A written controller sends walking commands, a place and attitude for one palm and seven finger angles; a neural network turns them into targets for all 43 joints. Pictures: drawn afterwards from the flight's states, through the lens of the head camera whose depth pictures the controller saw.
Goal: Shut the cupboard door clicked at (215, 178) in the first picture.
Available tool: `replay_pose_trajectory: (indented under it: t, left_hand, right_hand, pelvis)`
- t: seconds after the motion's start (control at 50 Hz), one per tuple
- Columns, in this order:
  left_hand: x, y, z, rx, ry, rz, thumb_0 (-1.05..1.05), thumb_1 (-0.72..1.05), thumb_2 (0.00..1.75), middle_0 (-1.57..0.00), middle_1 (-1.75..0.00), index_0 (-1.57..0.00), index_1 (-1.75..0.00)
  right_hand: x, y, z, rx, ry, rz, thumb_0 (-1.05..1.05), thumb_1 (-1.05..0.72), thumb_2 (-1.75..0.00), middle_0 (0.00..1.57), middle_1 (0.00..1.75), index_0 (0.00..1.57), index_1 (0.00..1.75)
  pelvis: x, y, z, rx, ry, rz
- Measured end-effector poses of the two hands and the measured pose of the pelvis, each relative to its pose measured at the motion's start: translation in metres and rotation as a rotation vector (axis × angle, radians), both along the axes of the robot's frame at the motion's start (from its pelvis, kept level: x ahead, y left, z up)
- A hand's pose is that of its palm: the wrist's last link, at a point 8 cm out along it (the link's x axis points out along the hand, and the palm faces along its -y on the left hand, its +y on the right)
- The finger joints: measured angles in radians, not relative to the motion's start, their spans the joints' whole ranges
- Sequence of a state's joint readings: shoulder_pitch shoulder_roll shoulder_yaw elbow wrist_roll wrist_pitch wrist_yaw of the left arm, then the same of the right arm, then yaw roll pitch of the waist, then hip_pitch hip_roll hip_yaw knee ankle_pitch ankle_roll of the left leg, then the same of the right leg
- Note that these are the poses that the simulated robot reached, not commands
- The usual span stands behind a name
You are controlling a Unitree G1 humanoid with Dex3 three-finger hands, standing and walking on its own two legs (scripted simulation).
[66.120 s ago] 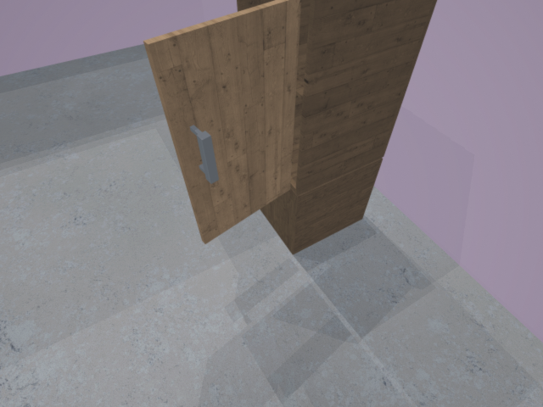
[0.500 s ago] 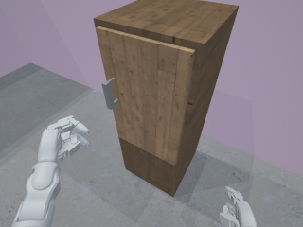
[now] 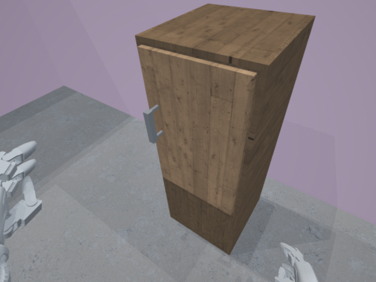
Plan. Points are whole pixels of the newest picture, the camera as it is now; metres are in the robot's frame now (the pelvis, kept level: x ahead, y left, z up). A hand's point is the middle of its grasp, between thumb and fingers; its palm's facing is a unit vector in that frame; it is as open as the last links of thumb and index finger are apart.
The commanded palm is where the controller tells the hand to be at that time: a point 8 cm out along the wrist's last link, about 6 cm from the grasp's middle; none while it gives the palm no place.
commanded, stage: draw the hand back to the body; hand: left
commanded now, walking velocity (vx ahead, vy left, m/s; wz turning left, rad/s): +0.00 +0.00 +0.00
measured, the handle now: (154, 123) +0.60 +0.20 +0.00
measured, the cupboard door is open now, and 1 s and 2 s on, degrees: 0 0 0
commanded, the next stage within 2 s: step back with the hand held close in 0.30 s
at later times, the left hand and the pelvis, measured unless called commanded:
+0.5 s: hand (53, 206) +0.18 +0.24 +0.16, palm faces +0.45 -0.79 -0.42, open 7.4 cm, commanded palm +0.13 +0.28 +0.17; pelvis -0.01 -0.02 +0.00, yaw +0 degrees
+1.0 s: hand (27, 230) +0.14 +0.27 +0.15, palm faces +0.37 -0.79 -0.48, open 7.4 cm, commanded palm +0.09 +0.31 +0.17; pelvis -0.06 +0.01 -0.01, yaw -2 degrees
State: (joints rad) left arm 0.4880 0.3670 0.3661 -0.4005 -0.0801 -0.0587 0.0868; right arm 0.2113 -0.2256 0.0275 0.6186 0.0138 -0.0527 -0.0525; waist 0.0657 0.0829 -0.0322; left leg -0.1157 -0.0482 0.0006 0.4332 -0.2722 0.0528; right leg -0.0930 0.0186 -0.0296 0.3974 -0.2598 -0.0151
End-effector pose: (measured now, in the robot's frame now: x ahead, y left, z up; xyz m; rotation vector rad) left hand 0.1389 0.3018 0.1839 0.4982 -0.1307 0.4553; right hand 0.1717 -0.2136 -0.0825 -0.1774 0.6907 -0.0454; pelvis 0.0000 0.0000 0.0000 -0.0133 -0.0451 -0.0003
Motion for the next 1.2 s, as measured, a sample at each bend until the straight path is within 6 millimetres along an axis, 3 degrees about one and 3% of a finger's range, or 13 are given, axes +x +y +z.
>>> replay_pose_trajectory:
  t: [0.2,0.38,0.5,0.66,0.8,0.9,1.08,1.2]
  left_hand:
    - [-0.001,-0.012,-0.023,-0.083,0.033,0.016,0.01,0.89,0.9,-0.22,-0.32,-0.23,-0.33]
    - [0.001,-0.025,-0.004,-0.026,-0.027,-0.031,0.01,0.89,0.9,-0.21,-0.3,-0.21,-0.31]
    - [0.001,-0.022,-0.006,-0.009,-0.012,-0.013,0.01,0.89,0.9,-0.21,-0.3,-0.21,-0.31]
    - [0.006,-0.019,-0.019,0.01,0.047,-0.05,0.01,0.89,0.9,-0.21,-0.3,-0.21,-0.31]
    - [0.004,-0.009,-0.001,0.095,0.021,-0.098,0.01,0.88,0.9,-0.21,-0.3,-0.21,-0.31]
    - [-0.01,-0.002,0.001,0.104,-0.003,-0.107,0.01,0.89,0.9,-0.21,-0.3,-0.21,-0.31]
    - [-0.053,0.01,-0.022,0.053,-0.027,-0.083,0.01,0.88,0.9,-0.21,-0.3,-0.21,-0.31]
    - [-0.078,0.015,-0.014,0.096,-0.11,-0.042,0.01,0.88,0.9,-0.21,-0.3,-0.21,-0.31]
  right_hand:
    - [-0.006,-0.014,0.001,-0.031,0.001,-0.006,0.01,-0.91,-0.9,0.2,0.3,0.2,0.3]
    - [-0.006,-0.024,0.006,-0.019,-0.042,-0.03,0.01,-0.91,-0.9,0.2,0.3,0.2,0.3]
    - [-0.01,-0.03,0.001,-0.008,-0.019,-0.041,0.01,-0.91,-0.9,0.2,0.3,0.2,0.3]
    - [-0.027,-0.045,-0.008,-0.058,0.074,-0.118,0.01,-0.91,-0.9,0.2,0.3,0.2,0.3]
    - [-0.04,-0.04,-0.004,-0.07,0.078,-0.166,0.01,-0.91,-0.9,0.2,0.3,0.2,0.3]
    - [-0.053,-0.031,0.002,-0.056,0.046,-0.178,0.01,-0.91,-0.9,0.2,0.3,0.2,0.3]
    - [-0.092,-0.021,0.007,-0.105,0.038,-0.147,0.01,-0.91,-0.9,0.21,0.3,0.2,0.3]
    - [-0.114,-0.019,-0.002,-0.131,0.066,-0.096,0.01,-0.9,-0.9,0.21,0.3,0.2,0.3]
  pelvis:
    - [-0.008,-0.01,0.0,0.007,-0.004,0.005]
    - [-0.007,-0.018,0.0,0.008,-0.018,-0.004]
    - [-0.01,-0.022,-0.001,-0.003,0.01,0.0]
    - [-0.013,-0.011,-0.003,-0.005,0.063,-0.002]
    - [-0.024,0.0,-0.005,0.008,0.064,-0.021]
    - [-0.041,0.005,-0.007,0.008,0.062,-0.031]
    - [-0.074,0.012,-0.011,-0.01,0.055,-0.015]
    - [-0.092,0.008,-0.017,-0.016,0.062,0.031]
